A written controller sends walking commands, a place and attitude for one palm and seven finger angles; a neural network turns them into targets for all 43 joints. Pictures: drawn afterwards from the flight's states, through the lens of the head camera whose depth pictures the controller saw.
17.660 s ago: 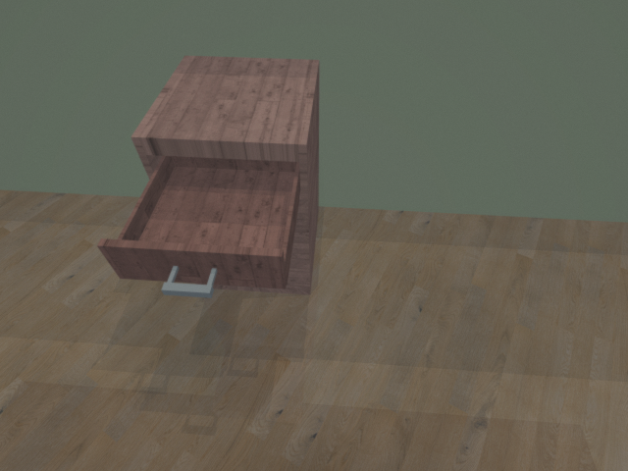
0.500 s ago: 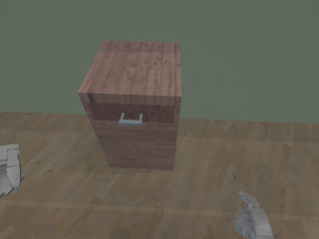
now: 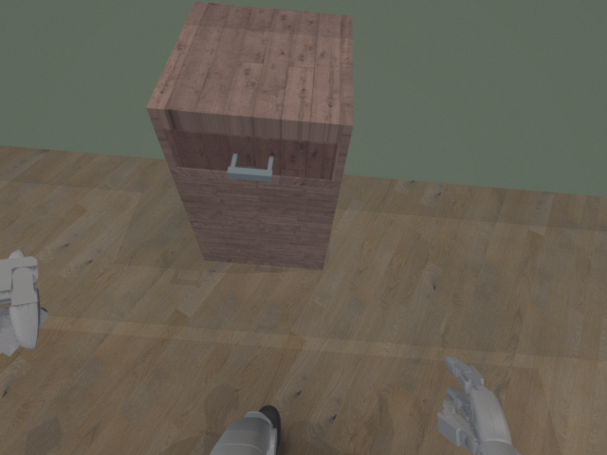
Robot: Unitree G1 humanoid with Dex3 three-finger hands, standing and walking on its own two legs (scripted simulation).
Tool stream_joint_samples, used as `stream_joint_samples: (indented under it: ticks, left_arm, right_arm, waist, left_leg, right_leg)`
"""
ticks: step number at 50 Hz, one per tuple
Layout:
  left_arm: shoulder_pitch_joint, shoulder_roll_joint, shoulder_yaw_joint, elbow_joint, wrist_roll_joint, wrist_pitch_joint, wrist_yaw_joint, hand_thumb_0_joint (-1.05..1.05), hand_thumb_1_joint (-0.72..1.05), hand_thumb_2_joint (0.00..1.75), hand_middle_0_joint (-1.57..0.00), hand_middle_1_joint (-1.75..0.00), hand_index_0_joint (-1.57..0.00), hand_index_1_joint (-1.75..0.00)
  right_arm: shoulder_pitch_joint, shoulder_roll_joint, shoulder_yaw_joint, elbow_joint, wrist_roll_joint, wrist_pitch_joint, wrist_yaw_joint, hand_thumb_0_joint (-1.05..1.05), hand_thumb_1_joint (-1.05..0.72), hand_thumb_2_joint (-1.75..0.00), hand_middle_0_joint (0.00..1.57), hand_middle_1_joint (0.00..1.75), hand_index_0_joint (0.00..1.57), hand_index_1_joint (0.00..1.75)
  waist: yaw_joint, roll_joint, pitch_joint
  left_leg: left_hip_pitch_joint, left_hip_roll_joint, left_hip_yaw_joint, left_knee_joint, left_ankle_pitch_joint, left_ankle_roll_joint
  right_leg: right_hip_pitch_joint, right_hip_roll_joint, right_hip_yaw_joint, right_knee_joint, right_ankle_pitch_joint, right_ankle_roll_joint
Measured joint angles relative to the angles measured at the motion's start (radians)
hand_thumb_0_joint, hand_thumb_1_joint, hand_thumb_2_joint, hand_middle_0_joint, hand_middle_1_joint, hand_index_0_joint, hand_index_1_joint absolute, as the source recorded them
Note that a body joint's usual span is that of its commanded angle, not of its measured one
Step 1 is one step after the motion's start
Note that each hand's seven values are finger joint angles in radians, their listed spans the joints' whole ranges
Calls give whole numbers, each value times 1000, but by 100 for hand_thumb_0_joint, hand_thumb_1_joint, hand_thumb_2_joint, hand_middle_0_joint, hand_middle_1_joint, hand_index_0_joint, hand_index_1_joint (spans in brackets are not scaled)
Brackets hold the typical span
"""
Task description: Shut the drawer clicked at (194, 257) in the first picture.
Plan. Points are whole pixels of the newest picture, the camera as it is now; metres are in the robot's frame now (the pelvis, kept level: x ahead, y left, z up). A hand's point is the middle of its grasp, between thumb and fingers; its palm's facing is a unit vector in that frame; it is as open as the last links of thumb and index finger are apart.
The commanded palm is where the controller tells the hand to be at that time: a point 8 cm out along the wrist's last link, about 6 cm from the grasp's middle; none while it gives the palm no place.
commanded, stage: step back with the hand held close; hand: left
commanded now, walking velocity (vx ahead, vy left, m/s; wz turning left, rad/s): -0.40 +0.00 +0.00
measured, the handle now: (251, 167) +0.70 +0.16 -0.19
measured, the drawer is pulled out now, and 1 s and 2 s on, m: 0.00 0.00 0.00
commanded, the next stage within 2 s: stop stepping back and stand still in 0.30 s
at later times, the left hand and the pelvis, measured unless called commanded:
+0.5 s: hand out of the picture +0.10 +0.25 +0.18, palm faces +0.27 -0.88 -0.39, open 3.3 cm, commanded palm +0.02 +0.30 +0.19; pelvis -0.12 +0.02 +0.00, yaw -2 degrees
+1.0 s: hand out of the picture +0.00 +0.25 +0.18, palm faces +0.37 -0.84 -0.39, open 3.3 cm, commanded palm -0.07 +0.30 +0.19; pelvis -0.20 +0.02 +0.00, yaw -1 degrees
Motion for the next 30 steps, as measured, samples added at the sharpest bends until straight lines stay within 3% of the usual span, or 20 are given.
stream_joint_samples:
  ticks: [3, 6, 9, 12, 14, 16, 17, 19, 23, 26, 30]
  left_arm:
    - [10, 15, -29, -15, -8, 3, -21, 2, 89, 90, -140, -160, -140, -159]
    - [48, 40, -16, -30, -17, 5, -32, 2, 89, 90, -140, -160, -140, -159]
    - [77, 52, -3, -30, -18, 3, -23, 2, 89, 90, -140, -160, -140, -159]
    - [78, 23, -5, 5, -8, 11, -3, 1, 88, 90, -141, -160, -141, -159]
    - [61, -3, -3, 39, -4, 16, 9, 1, 88, 90, -141, -160, -141, -159]
    - [32, -25, -7, 61, -6, 18, 18, 1, 89, 90, -141, -160, -141, -159]
    - [-1, -26, -12, 75, -6, 21, 19, 1, 89, 90, -141, -160, -141, -159]
    - [-60, -26, -23, 99, -5, 28, 18, 1, 89, 90, -140, -160, -141, -159]
    - [-67, -26, -54, 27, -16, 63, 2, 2, 89, 90, -140, -160, -140, -159]
    - [-4, -7, -47, -91, -18, 71, 0, 2, 89, 90, -140, -160, -140, -159]
    - [72, 37, 1, -138, -24, 78, 6, 2, 89, 90, -140, -160, -140, -159]
  right_arm:
    - [-20, 3, 1, -8, 6, 11, 7, 1, -90, -90, 20, 30, 20, 30]
    - [-15, 3, 2, -29, 13, 27, 5, 1, -90, -90, 20, 30, 20, 30]
    - [11, 0, -12, -24, 20, 41, 2, 1, -90, -90, 20, 30, 20, 30]
    - [45, -5, -30, 10, 18, 69, -3, 1, -90, -90, 20, 30, 20, 30]
    - [60, -13, -28, 13, 20, 80, -14, 1, -91, -90, 20, 30, 20, 30]
    - [60, -34, -24, -4, 23, 72, -24, 1, -91, -90, 20, 30, 20, 30]
    - [45, -31, -30, -1, 21, 63, -26, 1, -91, -90, 20, 30, 20, 30]
    - [5, -8, -31, 7, 13, 44, -18, 1, -91, -90, 20, 30, 20, 30]
    - [-18, 28, 4, -17, -9, -17, 14, 1, -91, -90, 20, 30, 20, 30]
    - [6, 55, 24, -46, -3, -28, 41, 1, -91, -90, 20, 30, 20, 30]
    - [59, 76, 37, -59, 2, 1, 46, 1, -90, -90, 20, 30, 20, 30]
  waist:
    - [-2, -1, 20]
    - [-15, 5, 6]
    - [-23, -7, -38]
    - [-14, -39, -104]
    - [-11, -54, -130]
    - [-16, -36, -128]
    - [-19, -49, -110]
    - [7, -90, -49]
    - [13, -87, 11]
    - [5, -72, 5]
    - [-22, -44, -55]
  left_leg:
    - [9, 9, 1, -22, 33, -5]
    - [-1, 16, -9, -8, 32, -10]
    - [-45, -16, -34, 144, -181, -46]
    - [-30, -55, -33, 344, -282, -65]
    - [50, -52, -25, 267, -269, -65]
    - [151, -28, -32, 61, -155, -49]
    - [147, -42, -27, 40, -155, -32]
    - [141, -60, 6, 35, -131, -6]
    - [125, -22, 19, -6, -58, -1]
    - [112, 13, 18, -28, -22, -10]
    - [81, 25, 8, -44, -38, -27]
  right_leg:
    - [-14, 8, 1, 22, 14, -2]
    - [-27, 18, -10, 46, 17, -8]
    - [-28, 0, -15, 48, 20, -15]
    - [-13, -39, 3, 14, 40, -3]
    - [-15, -59, 14, -1, 55, 11]
    - [-48, -56, 6, 35, 51, 26]
    - [-80, -69, 8, 79, 42, 27]
    - [-151, -75, 42, 217, -44, 20]
    - [-240, -36, 16, 437, -154, 28]
    - [-198, -43, -31, 403, -149, 29]
    - [-25, -56, -90, 176, -166, 4]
